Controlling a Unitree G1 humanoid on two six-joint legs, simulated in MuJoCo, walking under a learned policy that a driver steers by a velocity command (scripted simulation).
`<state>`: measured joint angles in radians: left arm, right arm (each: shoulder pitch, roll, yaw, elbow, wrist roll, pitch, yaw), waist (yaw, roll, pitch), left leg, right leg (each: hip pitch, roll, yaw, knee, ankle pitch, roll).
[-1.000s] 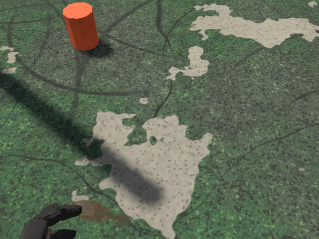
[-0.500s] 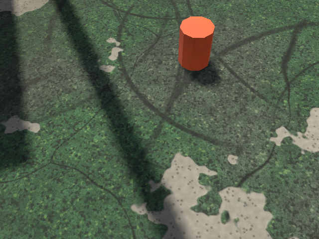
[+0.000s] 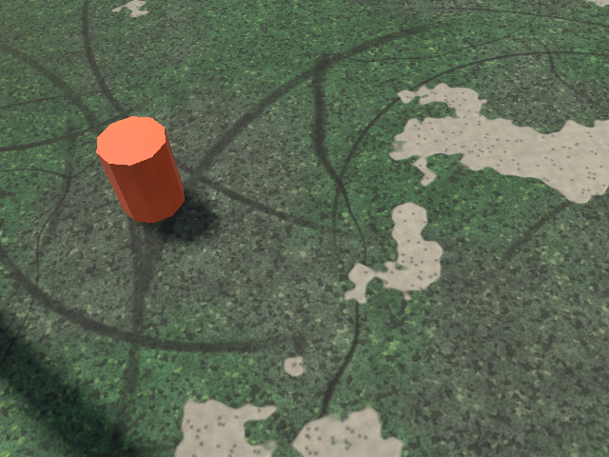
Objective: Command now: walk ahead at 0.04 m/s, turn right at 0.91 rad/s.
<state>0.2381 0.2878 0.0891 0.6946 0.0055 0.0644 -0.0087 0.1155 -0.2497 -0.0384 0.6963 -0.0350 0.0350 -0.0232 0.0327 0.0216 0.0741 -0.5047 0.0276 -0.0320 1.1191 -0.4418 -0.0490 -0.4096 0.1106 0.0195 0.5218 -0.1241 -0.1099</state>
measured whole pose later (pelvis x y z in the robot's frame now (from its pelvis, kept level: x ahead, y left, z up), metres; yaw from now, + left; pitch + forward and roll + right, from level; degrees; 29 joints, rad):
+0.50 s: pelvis +0.04 +0.06 +0.02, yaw -29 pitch +1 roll +0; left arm 0.21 0.37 0.11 0.68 0.02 0.08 -0.05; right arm 0.15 -0.29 -0.03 0.67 -0.03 0.03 -0.05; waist 0.01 -0.06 0.05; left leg -0.22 -0.01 0.02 0.40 -0.20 0.03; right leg -0.54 0.12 0.11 1.13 -0.36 0.04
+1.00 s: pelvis +0.02 +0.03 +0.01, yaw -54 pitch +1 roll +1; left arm 0.17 0.30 0.05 0.65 0.01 0.05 0.00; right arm 0.23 -0.32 -0.06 0.70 -0.02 0.06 0.00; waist -0.01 0.04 0.09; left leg -0.51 0.06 0.02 1.05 -0.40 -0.06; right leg -0.23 0.08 0.06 0.46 -0.24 -0.07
